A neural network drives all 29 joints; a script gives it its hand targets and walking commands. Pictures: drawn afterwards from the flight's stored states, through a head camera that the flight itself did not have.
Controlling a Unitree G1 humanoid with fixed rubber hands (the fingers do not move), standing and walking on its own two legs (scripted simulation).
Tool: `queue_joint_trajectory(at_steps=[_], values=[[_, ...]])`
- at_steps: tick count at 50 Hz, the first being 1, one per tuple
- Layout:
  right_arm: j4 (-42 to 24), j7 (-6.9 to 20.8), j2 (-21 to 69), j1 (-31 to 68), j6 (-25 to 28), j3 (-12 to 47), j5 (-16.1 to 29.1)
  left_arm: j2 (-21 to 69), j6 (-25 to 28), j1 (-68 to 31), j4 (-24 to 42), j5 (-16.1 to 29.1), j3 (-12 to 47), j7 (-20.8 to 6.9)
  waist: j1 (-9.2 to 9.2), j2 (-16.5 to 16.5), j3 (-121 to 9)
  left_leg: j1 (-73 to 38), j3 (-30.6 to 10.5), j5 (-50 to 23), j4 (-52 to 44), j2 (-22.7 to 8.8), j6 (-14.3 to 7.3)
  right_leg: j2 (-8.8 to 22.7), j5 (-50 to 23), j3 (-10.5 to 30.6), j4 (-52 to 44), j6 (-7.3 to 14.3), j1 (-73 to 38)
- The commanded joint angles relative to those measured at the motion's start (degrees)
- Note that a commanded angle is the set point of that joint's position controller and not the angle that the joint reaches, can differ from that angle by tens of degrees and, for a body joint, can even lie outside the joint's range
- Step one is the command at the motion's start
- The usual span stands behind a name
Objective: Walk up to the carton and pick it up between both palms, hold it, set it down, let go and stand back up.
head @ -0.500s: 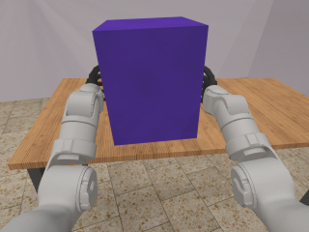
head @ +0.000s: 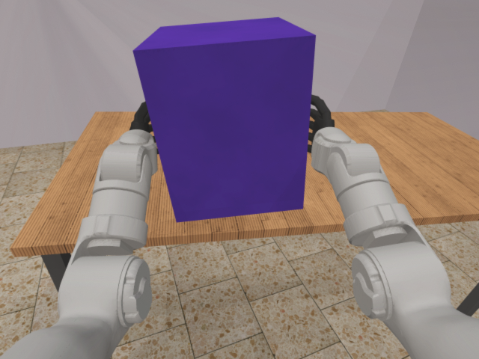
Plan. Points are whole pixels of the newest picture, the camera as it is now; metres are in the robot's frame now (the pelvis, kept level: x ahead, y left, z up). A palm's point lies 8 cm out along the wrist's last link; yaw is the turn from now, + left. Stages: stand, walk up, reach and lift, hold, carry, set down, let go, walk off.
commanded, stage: set down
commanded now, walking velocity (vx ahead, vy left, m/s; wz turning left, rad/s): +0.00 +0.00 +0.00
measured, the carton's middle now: (229, 115) +0.41 +0.03 +0.29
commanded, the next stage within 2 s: none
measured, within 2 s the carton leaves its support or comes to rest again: neither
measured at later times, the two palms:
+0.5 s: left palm (154, 144) +0.43 +0.16 +0.22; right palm (315, 142) +0.42 -0.13 +0.24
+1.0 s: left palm (155, 158) +0.43 +0.17 +0.19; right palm (311, 151) +0.42 -0.12 +0.22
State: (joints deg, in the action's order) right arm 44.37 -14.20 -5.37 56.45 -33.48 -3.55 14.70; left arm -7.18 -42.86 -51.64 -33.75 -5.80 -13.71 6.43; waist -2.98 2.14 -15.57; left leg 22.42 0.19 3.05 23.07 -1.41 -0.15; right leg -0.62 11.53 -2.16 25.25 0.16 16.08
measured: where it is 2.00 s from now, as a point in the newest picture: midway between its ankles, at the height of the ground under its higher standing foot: outside the picture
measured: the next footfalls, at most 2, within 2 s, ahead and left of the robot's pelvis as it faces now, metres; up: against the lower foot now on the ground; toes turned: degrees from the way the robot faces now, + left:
none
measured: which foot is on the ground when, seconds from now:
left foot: down 0.00-1.00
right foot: down 0.00-1.00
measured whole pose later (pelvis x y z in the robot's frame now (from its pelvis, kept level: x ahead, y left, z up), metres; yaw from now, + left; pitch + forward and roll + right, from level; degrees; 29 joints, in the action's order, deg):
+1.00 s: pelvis +0.02 -0.01 +0.00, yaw +0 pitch +2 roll +0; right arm 49.2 -12.2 3.1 56.5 -17.5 -16.5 -0.3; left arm -7.2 -19.3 -51.7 -48.1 -5.8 -22.5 2.7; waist -2.9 2.3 -8.1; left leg 19.6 0.2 3.6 21.2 -1.4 0.6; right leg -0.6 12.9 -2.2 25.0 0.2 14.0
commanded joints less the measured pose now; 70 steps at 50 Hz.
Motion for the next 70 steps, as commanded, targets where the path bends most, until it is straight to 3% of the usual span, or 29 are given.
queue_joint_trajectory(at_steps=[1, 3, 5, 10, 12, 13, 16, 17, 19, 24, 26, 29, 30, 35, 36, 40, 42, 43, 45, 47, 51, 53, 56, 59, 62, 65, 66, 69, 70], values=[[-12.9, 9.5, 40.8, 66.3, 9.9, 7.0, 3.6, 42.3, 10.0, -65.3, 8.6, 10.3, 15.7, -9.0, 1.34, -7.6, -17.4, -25.1, -1.5, 11.7, -3.8, 1.9, -0.3, -0.4, 7.7, 2.1, -11.3, -2.4, 0.2], [-13.8, 9.7, 41.1, 67.0, 12.2, 6.6, 0.9, 41.8, 12.3, -64.4, 6.4, 9.2, 15.0, -9.7, 2.35, -7.7, -19.0, -26.4, -0.2, 10.5, -3.8, 2.0, -0.2, 0.1, 7.0, 1.9, -11.1, -2.9, -1.5], [-15.3, 9.7, 41.8, 64.9, 14.1, 8.0, -0.2, 40.9, 14.5, -67.2, 12.8, 9.6, 17.3, -10.0, 1.73, -7.6, -25.1, -31.0, -0.2, 6.2, -3.1, 1.7, 0.5, 0.0, 2.0, 1.3, -10.1, -3.4, -3.8], [-14.7, 9.0, 42.3, 63.1, 16.3, 9.3, -0.4, 39.8, 16.0, -62.0, 8.2, 7.9, 16.8, -10.2, 2.01, -5.1, -24.9, -33.3, 0.5, 2.4, -2.6, 1.7, -0.2, -0.1, 0.0, 1.3, -10.6, -3.7, -4.8], [-11.7, 8.9, 40.0, 61.0, 16.8, 7.5, -2.4, 39.6, 16.3, -60.6, 7.4, 7.1, 17.3, -10.8, 0.44, -6.3, -23.9, -33.5, 0.3, 2.9, -2.8, 1.7, 0.1, 0.2, -0.7, 0.9, -10.7, -3.6, -4.2], [-14.0, 8.6, 40.2, 62.4, 17.2, 8.5, -1.9, 39.7, 16.6, -59.3, 6.8, 7.3, 17.0, -10.8, 1.94, -6.0, -25.4, -32.4, 0.7, 0.3, -2.1, 2.3, 0.0, -0.3, -2.7, 1.0, -9.9, -3.6, -5.6], [-12.7, 8.7, 40.0, 59.8, 18.0, 9.7, -1.1, 40.5, 18.4, -59.8, 8.2, 7.7, 18.3, -10.4, 1.82, -7.1, -26.8, -35.7, 0.5, -1.6, -2.1, 1.8, 0.6, -0.2, -4.1, 1.1, -9.7, -4.0, -5.0], [-14.4, 8.6, 42.1, 60.6, 18.3, 11.5, 0.1, 39.3, 18.5, -61.2, 11.5, 7.6, 17.8, -10.3, 3.21, -7.6, -30.4, -36.9, 0.6, -6.0, -1.5, 1.8, 0.4, -0.6, -7.1, 1.1, -9.4, -3.7, -6.9], [-16.6, 8.0, 42.8, 61.6, 18.7, 12.5, -0.5, 38.8, 18.9, -60.5, 9.2, 8.8, 18.4, -10.3, 2.21, -3.5, -31.2, -35.2, 1.2, -6.3, -0.6, 2.0, 0.2, -0.3, -10.7, 1.3, -8.1, -4.4, -8.0], [-17.2, 7.1, 44.6, 57.9, 18.2, 16.6, 0.5, 35.6, 19.7, -53.9, 7.6, 6.5, 15.3, -12.2, 4.15, -1.6, -32.6, -33.7, 1.1, -10.2, -0.5, 3.2, -0.4, -0.1, -24.0, 2.2, -6.3, -5.5, -15.2], [-13.3, 6.9, 43.8, 55.7, 17.8, 13.5, 0.1, 35.6, 19.9, -56.8, 9.3, 6.6, 16.4, -12.4, 2.43, -3.8, -30.2, -32.7, 1.3, -8.9, -0.3, 3.6, 0.0, 0.1, -21.8, 2.3, -6.0, -6.1, -12.9], [-14.8, 6.8, 43.5, 53.9, 17.8, 13.0, -1.9, 34.3, 19.9, -53.4, 7.0, 5.5, 13.7, -13.7, 2.43, -1.3, -29.4, -32.8, 1.5, -10.9, -0.6, 3.6, -0.2, 0.4, -27.2, 2.1, -6.2, -6.6, -16.1], [-15.7, 6.5, 44.6, 53.6, 17.8, 14.7, -0.7, 36.2, 20.1, -54.6, 8.1, 6.2, 14.9, -13.5, 2.28, -3.7, -28.7, -33.0, 0.8, -11.3, -0.9, 3.8, -0.1, 0.2, -28.2, 2.3, -5.9, -6.4, -16.0], [-9.8, 7.0, 42.3, 52.6, 18.0, 9.2, -4.9, 31.9, 20.4, -52.4, 1.3, 3.1, 10.6, -14.6, 2.35, 0.0, -21.8, -31.0, 1.4, -4.5, -2.0, 3.7, -1.2, 0.8, -19.8, 2.2, -7.5, -6.6, -13.5], [-8.2, 7.1, 42.0, 51.9, 18.3, 7.0, -6.0, 33.3, 20.9, -53.0, 0.9, 3.3, 11.5, -14.9, 0.97, -2.1, -22.2, -31.5, 1.6, -4.6, -2.3, 3.5, -1.2, 0.9, -18.3, 1.8, -7.7, -6.2, -12.5], [-7.4, 8.5, 44.1, 55.4, 20.4, 5.3, -7.1, 32.8, 23.6, -58.2, -0.7, 3.4, 10.6, -13.8, 3.28, -3.7, -24.7, -30.6, 2.2, -3.5, -3.3, 3.0, -0.5, 0.3, -13.5, 1.6, -8.6, -5.5, -13.0], [-3.3, 9.2, 43.4, 54.0, 21.0, 2.0, -10.0, 33.2, 25.5, -61.0, -1.4, 3.7, 11.1, -13.7, 1.13, -3.8, -23.4, -32.3, 2.1, -2.8, -3.3, 2.7, -0.4, 0.3, -11.3, 1.2, -9.0, -5.0, -11.1], [-3.9, 9.4, 44.0, 53.5, 21.4, 2.0, -10.0, 32.9, 26.1, -61.9, -1.3, 3.7, 11.7, -13.8, 1.59, -4.9, -24.5, -32.1, 2.4, -3.9, -3.5, 2.7, -0.3, 0.6, -12.9, 1.2, -8.8, -5.1, -12.2], [-6.9, 9.6, 43.5, 55.2, 22.6, 1.4, -11.7, 32.5, 26.8, -60.8, -2.2, 4.5, 12.0, -13.8, 0.73, -3.2, -27.0, -32.1, 2.6, -4.2, -3.3, 2.9, -0.3, 0.4, -14.6, 0.9, -8.3, -5.1, -12.9], [-2.5, 9.6, 44.8, 55.1, 23.1, 1.2, -11.8, 33.0, 28.7, -65.7, -1.9, 5.3, 13.3, -12.7, 0.94, -5.3, -26.9, -29.3, 2.6, -2.9, -2.7, 3.1, 0.0, 0.8, -13.8, 1.0, -7.6, -4.8, -12.2], [0.1, 11.0, 44.1, 54.0, 23.6, -1.4, -15.6, 31.8, 30.0, -64.4, -8.5, 3.2, 9.8, -12.8, 1.59, -2.8, -22.0, -28.6, 3.5, 0.6, -5.1, 2.7, -0.7, 0.8, -8.4, 0.5, -8.7, -5.5, -11.6], [2.8, 11.2, 44.7, 51.2, 23.5, -3.8, -17.7, 28.6, 31.0, -63.5, -10.1, 2.0, 7.6, -13.5, 1.45, -1.9, -22.4, -27.7, 3.7, 0.8, -5.2, 2.8, -1.6, 1.7, -11.1, 0.7, -8.4, -5.6, -13.3], [2.1, 12.0, 44.1, 55.2, 24.8, -5.9, -18.8, 29.6, 31.4, -66.1, -10.1, 2.7, 8.7, -13.1, 1.60, -5.6, -23.8, -26.9, 4.5, 0.9, -5.9, 3.0, -0.7, 1.3, -9.9, 0.5, -7.7, -5.8, -13.7], [5.7, 12.6, 46.5, 52.9, 25.7, -5.5, -20.2, 28.2, 34.5, -71.6, -6.9, 3.0, 8.6, -12.5, 1.52, -3.2, -29.2, -25.1, 4.9, -0.5, -4.4, 3.0, -0.5, 1.6, -14.3, 0.9, -6.3, -5.8, -16.2], [3.6, 12.6, 47.4, 53.5, 26.3, -5.6, -21.3, 28.6, 35.0, -68.9, -11.5, 2.5, 7.6, -12.7, 1.62, -3.3, -27.4, -22.2, 5.3, 0.4, -5.6, 3.4, -1.0, 2.1, -16.5, 1.2, -5.5, -6.6, -18.2], [2.8, 13.1, 48.8, 54.1, 27.7, -4.3, -21.4, 29.1, 36.6, -71.7, -7.1, 3.0, 8.8, -12.2, 1.84, -3.6, -33.2, -25.3, 5.3, -4.2, -4.8, 3.0, 0.0, 1.5, -20.0, 0.4, -5.3, -6.1, -19.2], [7.9, 13.1, 48.0, 51.1, 26.3, -6.0, -21.7, 26.0, 36.0, -69.5, -11.5, 1.4, 6.4, -12.6, 2.47, -3.0, -26.4, -22.5, 5.9, -1.4, -5.9, 3.2, -0.6, 1.8, -17.7, 1.4, -5.6, -6.6, -18.5], [5.4, 13.2, 46.9, 50.4, 25.9, -8.5, -24.7, 24.2, 35.1, -65.5, -14.7, -2.0, 2.3, -14.0, 3.02, -1.7, -23.0, -20.0, 6.3, 1.7, -7.7, 3.7, -2.0, 2.8, -15.8, 1.2, -5.7, -7.0, -21.1], [5.3, 13.2, 47.7, 49.2, 25.9, -9.1, -24.9, 25.0, 35.2, -65.9, -13.7, -1.5, 2.8, -14.3, 1.86, -1.7, -23.4, -19.5, 6.2, 0.9, -7.0, 3.5, -1.7, 3.2, -18.8, 1.4, -5.6, -7.0, -22.4]])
